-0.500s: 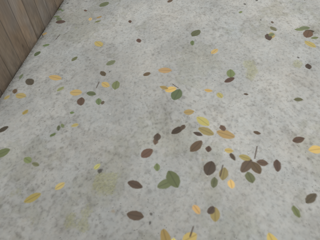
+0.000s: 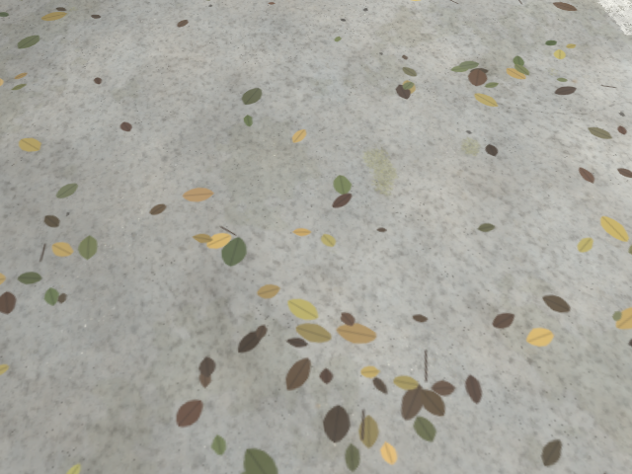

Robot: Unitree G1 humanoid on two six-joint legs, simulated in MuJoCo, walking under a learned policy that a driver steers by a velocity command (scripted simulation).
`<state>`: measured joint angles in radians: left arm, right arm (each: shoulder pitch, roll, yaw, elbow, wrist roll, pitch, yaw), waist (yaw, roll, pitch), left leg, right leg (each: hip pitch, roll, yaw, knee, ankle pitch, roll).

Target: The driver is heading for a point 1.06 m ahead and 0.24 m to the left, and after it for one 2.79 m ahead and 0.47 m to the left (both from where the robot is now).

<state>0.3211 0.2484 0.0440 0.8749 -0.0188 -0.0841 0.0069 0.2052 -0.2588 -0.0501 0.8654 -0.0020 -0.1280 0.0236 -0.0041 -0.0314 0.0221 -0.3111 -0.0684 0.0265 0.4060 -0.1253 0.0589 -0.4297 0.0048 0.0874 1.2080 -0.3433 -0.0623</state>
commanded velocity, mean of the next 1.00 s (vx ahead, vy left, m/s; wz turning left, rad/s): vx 0.50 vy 0.00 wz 0.41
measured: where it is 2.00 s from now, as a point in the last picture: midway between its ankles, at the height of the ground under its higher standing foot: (217, 274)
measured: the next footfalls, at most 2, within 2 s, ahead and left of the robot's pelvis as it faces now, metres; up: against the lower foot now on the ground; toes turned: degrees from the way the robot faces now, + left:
right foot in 0.32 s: +0.35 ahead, -0.14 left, +0.00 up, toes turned +9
left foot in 0.86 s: +0.54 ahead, +0.20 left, +0.00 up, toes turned +29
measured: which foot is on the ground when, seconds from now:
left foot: down 0.00-0.32, up 0.34-0.84, down 0.86-1.00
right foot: up 0.00-0.30, down 0.32-0.86, up 0.88-1.00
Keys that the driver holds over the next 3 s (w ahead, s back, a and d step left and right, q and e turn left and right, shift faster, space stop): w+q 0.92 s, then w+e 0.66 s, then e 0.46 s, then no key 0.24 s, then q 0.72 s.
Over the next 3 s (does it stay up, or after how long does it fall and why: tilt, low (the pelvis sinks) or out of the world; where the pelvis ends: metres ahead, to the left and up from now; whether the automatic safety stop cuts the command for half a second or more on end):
stays up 0.97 0.30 0.01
